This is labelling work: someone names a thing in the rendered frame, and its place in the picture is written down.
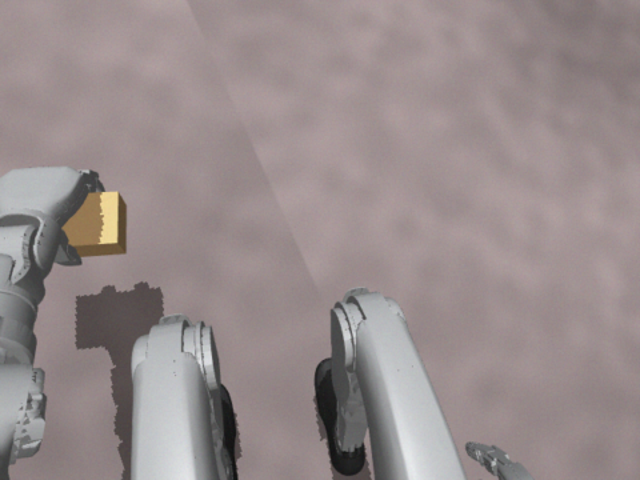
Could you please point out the right robot hand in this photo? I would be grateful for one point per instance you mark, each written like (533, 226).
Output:
(497, 462)

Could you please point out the left robot foot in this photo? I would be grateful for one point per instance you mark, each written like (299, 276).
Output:
(229, 432)

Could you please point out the small box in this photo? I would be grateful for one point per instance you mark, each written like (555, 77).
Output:
(99, 226)

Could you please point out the right robot foot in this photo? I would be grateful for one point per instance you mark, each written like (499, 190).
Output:
(344, 462)

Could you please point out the left robot arm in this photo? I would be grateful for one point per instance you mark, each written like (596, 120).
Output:
(29, 241)

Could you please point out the left robot hand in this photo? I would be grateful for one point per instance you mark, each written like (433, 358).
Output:
(57, 191)

